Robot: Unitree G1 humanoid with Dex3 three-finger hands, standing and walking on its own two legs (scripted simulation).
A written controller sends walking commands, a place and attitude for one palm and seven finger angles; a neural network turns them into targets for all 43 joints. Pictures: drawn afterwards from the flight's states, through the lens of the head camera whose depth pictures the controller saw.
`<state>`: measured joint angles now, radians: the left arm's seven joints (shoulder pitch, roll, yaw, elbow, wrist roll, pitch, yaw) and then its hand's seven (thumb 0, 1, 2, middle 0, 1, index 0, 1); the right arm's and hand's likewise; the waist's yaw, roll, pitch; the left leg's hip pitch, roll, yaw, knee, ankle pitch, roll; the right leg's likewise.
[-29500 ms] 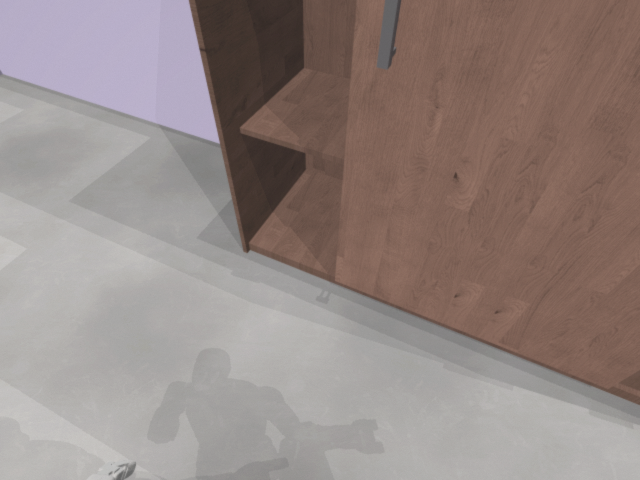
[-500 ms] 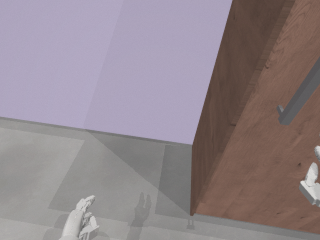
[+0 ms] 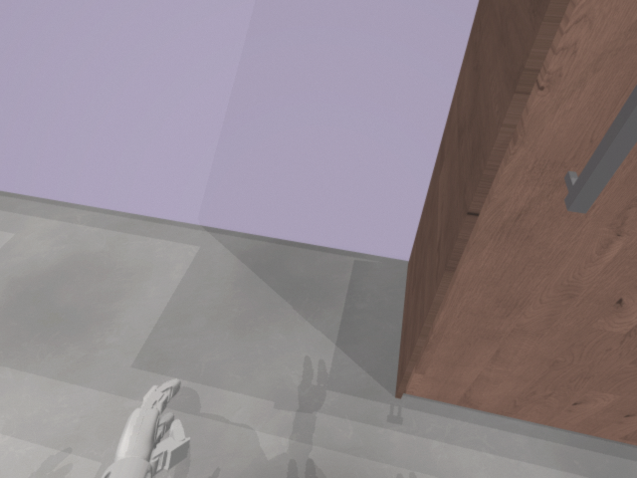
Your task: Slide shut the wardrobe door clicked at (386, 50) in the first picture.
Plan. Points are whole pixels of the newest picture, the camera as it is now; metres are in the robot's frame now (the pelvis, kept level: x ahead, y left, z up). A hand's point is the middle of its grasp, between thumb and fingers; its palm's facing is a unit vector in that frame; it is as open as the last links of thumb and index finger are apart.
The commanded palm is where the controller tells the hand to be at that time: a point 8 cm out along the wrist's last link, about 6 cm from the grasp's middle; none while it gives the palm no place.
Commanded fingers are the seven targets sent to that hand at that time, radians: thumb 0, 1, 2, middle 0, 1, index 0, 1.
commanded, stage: step back with the hand held close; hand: right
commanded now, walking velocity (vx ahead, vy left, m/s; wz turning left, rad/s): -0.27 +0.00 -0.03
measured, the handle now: (627, 108) +0.45 -0.31 +0.26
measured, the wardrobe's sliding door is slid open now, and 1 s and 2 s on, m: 0.00 0.00 0.00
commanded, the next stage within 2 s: stop stepping back and stand still in 0.62 s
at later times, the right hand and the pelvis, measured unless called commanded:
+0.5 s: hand out of the picture +0.09 -0.32 +0.18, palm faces +0.54 +0.75 -0.38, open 7.4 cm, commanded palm +0.03 -0.34 +0.18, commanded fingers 0.00 -0.90 -0.90 0.20 0.30 0.20 0.30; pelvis -0.09 -0.03 +0.00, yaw -3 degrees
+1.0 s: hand out of the picture -0.04 -0.32 +0.18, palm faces +0.35 +0.82 -0.45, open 7.4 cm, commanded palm -0.08 -0.36 +0.18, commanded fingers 0.00 -0.90 -0.90 0.20 0.30 0.20 0.30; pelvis -0.23 -0.07 +0.00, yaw +3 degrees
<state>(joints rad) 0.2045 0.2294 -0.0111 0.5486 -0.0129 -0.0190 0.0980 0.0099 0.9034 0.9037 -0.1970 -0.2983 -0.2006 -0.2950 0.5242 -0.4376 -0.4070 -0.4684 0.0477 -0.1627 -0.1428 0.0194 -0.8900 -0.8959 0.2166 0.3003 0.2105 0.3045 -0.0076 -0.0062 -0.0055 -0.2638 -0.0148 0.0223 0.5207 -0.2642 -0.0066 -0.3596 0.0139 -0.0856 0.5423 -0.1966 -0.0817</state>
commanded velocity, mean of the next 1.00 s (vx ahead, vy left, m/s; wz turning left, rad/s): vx -0.15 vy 0.03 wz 0.02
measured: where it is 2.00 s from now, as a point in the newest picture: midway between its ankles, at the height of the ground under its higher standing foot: outside the picture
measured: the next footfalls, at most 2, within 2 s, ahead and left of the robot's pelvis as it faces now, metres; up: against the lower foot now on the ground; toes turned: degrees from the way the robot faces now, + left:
left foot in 0.62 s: -0.17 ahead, +0.10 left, +0.00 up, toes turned +2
right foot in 0.76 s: -0.01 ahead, -0.10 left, -0.01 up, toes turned +1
